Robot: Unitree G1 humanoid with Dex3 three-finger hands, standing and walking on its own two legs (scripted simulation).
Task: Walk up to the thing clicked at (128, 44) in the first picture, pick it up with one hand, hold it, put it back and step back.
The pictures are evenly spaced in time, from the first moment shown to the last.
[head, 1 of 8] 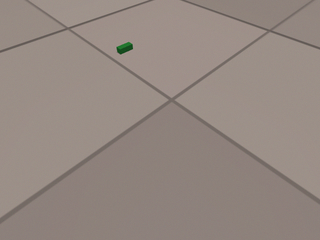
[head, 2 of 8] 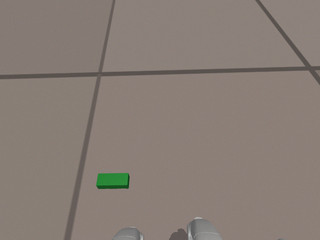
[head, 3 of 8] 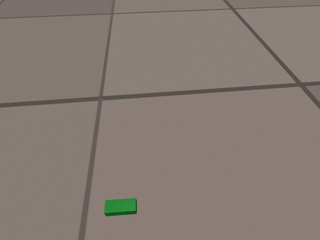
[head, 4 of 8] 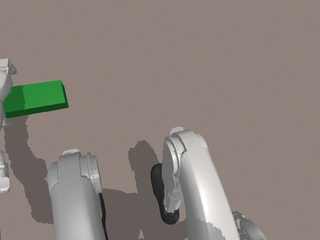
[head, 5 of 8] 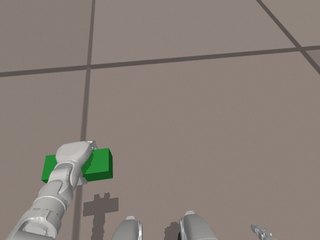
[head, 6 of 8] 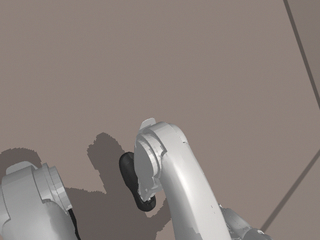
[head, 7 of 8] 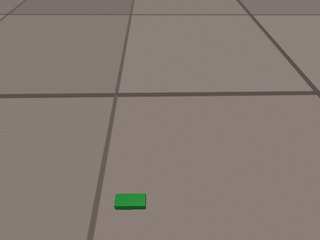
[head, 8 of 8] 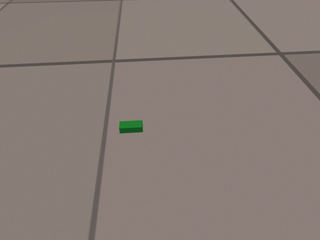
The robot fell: no
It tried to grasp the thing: yes
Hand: left
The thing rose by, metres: 0.69
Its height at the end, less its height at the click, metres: +0.00
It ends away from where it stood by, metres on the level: 0.01
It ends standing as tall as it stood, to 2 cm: yes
